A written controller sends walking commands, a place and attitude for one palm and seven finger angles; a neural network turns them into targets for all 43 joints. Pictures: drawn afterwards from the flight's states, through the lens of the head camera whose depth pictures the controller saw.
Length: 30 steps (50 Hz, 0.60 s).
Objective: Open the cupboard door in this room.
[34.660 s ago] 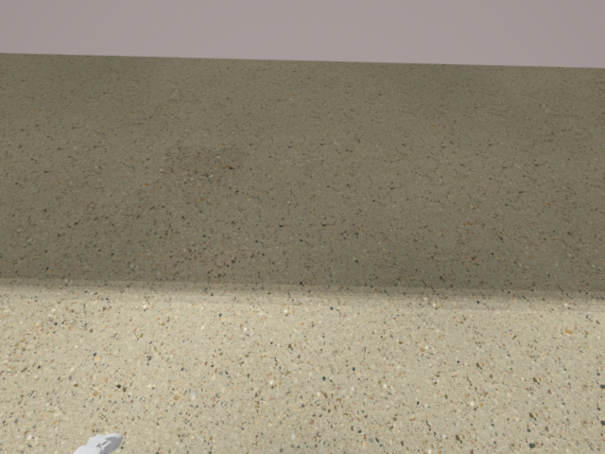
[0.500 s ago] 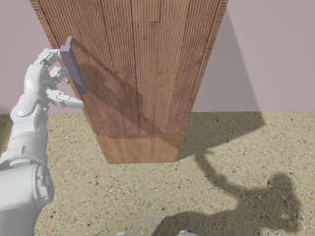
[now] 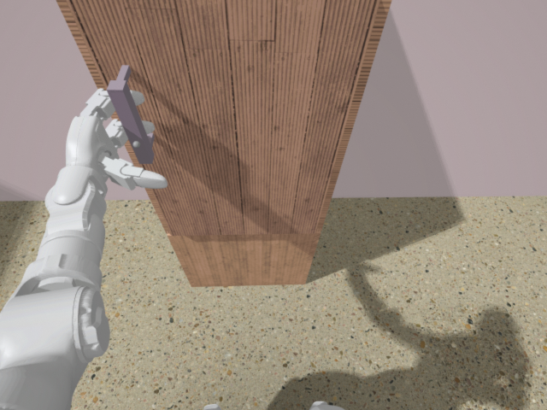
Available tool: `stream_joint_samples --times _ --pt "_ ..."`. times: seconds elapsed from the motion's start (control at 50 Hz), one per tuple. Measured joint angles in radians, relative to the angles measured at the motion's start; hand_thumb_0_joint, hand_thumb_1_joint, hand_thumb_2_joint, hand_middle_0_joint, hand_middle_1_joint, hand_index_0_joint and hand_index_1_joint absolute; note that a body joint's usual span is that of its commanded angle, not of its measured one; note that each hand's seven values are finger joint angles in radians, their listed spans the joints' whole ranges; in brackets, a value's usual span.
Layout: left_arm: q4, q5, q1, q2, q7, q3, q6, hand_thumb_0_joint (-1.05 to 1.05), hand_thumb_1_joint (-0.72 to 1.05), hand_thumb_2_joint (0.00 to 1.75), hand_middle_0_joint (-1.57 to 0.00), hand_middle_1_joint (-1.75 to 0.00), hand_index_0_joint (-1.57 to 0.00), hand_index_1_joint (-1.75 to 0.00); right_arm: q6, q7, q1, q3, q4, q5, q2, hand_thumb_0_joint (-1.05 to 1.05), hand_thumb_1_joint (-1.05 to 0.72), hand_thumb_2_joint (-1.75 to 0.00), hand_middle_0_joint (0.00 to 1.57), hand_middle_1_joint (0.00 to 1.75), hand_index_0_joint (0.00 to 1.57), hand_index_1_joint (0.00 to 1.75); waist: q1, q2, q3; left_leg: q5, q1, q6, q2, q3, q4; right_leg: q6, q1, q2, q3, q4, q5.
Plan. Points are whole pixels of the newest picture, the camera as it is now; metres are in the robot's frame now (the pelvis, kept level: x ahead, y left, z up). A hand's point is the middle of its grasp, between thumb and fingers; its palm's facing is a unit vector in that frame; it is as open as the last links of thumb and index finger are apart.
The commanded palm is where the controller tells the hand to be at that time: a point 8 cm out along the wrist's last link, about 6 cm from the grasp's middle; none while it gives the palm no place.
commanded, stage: slide the fingers in behind the handle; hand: left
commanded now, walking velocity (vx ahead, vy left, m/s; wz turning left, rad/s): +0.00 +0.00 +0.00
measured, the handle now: (136, 117) +0.53 +0.20 +0.11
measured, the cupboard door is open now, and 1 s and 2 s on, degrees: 0 0 20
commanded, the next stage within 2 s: close the thumb around the handle in 0.38 s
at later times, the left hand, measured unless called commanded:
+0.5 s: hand (145, 138) +0.48 +0.18 +0.11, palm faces -0.02 -1.00 +0.00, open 13.9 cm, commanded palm +0.46 +0.22 +0.11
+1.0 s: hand (146, 139) +0.48 +0.17 +0.11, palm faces -0.01 -1.00 +0.00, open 7.2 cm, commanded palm +0.45 +0.23 +0.11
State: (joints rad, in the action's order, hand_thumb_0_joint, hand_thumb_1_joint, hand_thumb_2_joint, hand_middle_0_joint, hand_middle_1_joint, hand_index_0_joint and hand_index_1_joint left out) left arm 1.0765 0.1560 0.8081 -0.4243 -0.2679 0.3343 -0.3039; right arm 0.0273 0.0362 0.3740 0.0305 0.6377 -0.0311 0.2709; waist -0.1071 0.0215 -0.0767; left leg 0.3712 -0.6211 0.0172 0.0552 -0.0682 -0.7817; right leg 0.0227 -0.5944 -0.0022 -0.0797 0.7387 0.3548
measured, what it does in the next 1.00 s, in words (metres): stands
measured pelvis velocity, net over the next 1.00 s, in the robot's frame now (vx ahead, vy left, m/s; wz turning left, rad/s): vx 0.01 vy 0.00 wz -0.01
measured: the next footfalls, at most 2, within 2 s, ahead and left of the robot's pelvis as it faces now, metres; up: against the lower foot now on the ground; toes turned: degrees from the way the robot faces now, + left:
none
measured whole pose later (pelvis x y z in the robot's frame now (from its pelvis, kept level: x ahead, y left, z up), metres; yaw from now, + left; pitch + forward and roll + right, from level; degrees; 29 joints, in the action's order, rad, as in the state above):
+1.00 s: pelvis +0.01 +0.00 +0.00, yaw +0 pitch +13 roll -1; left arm 1.07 0.14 0.81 -0.41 -0.24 0.33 -0.31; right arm 0.03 0.03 0.37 0.02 0.64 -0.03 0.27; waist -0.11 0.03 -0.08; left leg 0.38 -0.62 0.02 0.06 -0.07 -0.78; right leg 0.02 -0.60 0.00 -0.07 0.74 0.37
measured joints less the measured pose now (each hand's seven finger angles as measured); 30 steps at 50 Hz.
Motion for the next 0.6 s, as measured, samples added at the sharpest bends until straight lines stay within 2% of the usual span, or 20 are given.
stream_joint_samples --times 0.12,0.3,0.6 --pt "0.018 -0.009 0.019 0.005 0.004 -0.005 -0.011 -0.01 -0.50 0.30 -0.29 -1.20 -0.29 -1.20 -0.006 0.001 0.004 -0.003 0.012 0.002 0.005 0.01 -0.90 -0.90 0.20 0.30 0.20 0.30 -0.005 0.000 0.002 -0.002 -0.009 0.001 -0.001 0.000 -0.004 0.000 -0.010 0.001 0.000 0.005 -0.001" --pt "0.051 -0.024 0.051 -0.020 0.013 0.014 -0.014 -0.02 -0.50 0.30 -0.30 -1.20 -0.30 -1.20 -0.013 0.004 0.010 -0.002 0.008 0.005 0.007 0.01 -0.90 -0.90 0.20 0.30 0.20 0.30 -0.022 -0.002 0.007 -0.003 -0.029 0.002 0.000 -0.004 -0.010 -0.001 -0.032 0.000 0.005 0.012 -0.004" --pt "0.020 -0.025 0.043 0.005 0.031 -0.013 -0.014 -0.01 -0.45 0.32 -0.31 -1.22 -0.32 -1.22 -0.007 -0.008 0.030 -0.011 0.015 0.009 0.002 0.01 -0.90 -0.90 0.20 0.30 0.20 0.30 -0.012 0.005 -0.003 0.006 -0.037 0.003 -0.002 -0.004 -0.013 -0.004 -0.038 0.002 0.006 0.013 0.004"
